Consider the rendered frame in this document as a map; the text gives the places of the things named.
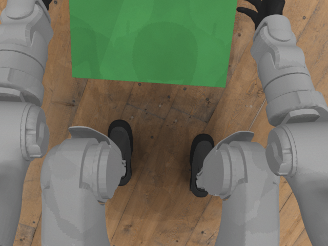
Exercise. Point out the robot left shin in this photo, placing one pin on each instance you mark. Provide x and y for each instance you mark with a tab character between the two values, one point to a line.
82	132

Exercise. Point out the robot right forearm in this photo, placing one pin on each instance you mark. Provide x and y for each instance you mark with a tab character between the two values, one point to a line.
286	81

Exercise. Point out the carton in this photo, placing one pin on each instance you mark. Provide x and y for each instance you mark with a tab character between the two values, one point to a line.
182	42

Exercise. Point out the left robot hand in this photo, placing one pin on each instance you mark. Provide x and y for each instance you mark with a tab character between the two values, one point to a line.
47	2

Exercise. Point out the robot left forearm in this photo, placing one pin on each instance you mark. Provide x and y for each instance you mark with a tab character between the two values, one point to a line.
25	33

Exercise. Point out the robot right upper arm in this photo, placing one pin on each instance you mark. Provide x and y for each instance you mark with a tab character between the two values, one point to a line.
299	153

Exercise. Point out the robot left upper arm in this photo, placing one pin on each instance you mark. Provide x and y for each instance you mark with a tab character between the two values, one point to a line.
24	136

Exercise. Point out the right robot thigh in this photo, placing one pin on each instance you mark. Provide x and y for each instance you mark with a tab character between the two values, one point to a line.
250	217

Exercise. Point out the right robot hand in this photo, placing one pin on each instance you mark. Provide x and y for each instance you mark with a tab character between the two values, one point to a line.
264	7

